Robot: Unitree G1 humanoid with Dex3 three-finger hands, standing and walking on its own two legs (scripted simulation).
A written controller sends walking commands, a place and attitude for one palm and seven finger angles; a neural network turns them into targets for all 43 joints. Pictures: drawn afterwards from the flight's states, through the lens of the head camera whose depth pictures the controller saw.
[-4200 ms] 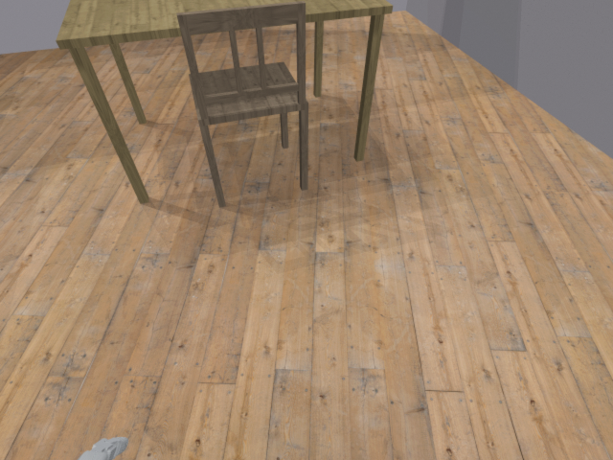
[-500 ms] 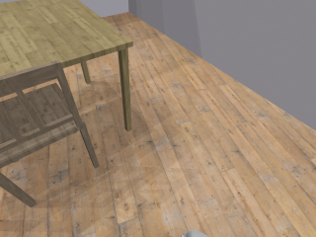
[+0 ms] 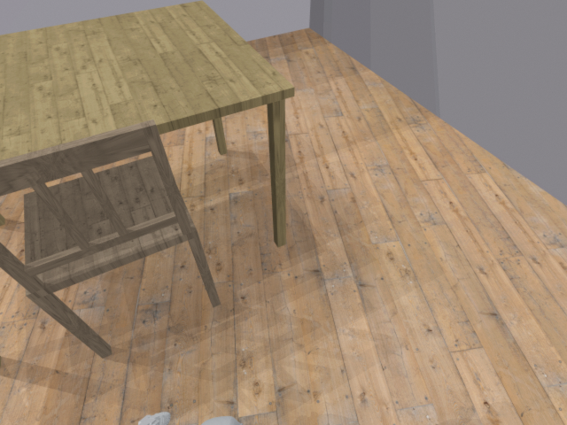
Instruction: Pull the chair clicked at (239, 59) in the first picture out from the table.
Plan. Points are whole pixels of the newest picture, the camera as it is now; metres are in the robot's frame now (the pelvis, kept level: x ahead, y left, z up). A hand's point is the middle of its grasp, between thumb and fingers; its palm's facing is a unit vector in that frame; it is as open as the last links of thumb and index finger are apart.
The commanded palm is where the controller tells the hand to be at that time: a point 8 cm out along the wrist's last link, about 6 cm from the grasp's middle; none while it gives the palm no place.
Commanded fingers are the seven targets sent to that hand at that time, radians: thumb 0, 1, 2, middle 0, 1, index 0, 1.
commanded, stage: turn to face it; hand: left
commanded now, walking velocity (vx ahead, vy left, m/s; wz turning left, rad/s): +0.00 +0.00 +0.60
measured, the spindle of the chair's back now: (63, 217) +0.54 +0.51 -0.11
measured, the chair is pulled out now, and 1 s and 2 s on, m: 0.00 0.00 0.00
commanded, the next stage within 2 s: take the last steps up to it in 0.78 s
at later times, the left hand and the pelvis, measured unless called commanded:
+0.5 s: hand out of the picture +0.02 +0.28 -0.16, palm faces +0.30 -0.91 -0.28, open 7.4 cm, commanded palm none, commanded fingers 0.00 0.90 0.90 -0.20 -0.30 -0.20 -0.30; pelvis -0.01 +0.04 +0.01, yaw +16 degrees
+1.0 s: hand out of the picture -0.07 +0.18 -0.15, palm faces +0.50 -0.83 -0.23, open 7.3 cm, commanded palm none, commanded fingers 0.00 0.90 0.90 -0.20 -0.30 -0.20 -0.30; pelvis -0.02 +0.00 +0.01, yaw +29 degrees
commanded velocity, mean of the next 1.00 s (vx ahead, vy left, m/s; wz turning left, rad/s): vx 0.04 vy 0.00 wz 0.38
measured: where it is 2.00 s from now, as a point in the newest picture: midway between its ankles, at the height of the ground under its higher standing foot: outside the picture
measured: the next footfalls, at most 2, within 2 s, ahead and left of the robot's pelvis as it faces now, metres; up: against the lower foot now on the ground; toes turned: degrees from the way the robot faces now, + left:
left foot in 0.14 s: +0.06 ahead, +0.14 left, +0.00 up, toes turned +13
right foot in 0.66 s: +0.06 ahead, -0.10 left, +0.00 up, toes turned +19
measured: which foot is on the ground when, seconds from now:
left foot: up 0.00-0.12, down 0.14-0.66, up 0.68-1.00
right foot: down 0.00-0.14, up 0.16-0.64, down 0.66-1.00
